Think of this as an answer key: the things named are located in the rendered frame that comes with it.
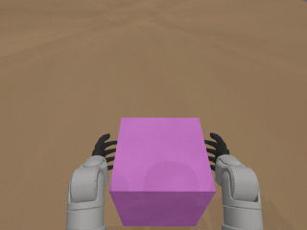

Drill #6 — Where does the robot left hand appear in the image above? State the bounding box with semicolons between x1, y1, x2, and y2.
92;133;118;171

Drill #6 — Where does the right robot forearm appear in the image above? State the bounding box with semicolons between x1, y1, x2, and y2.
215;154;265;230

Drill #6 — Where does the left robot forearm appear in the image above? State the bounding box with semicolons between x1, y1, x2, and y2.
65;155;109;230

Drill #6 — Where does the robot right hand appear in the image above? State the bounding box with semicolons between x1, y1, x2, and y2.
204;132;230;171

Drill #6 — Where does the carton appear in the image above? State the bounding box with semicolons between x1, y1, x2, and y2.
109;117;216;227

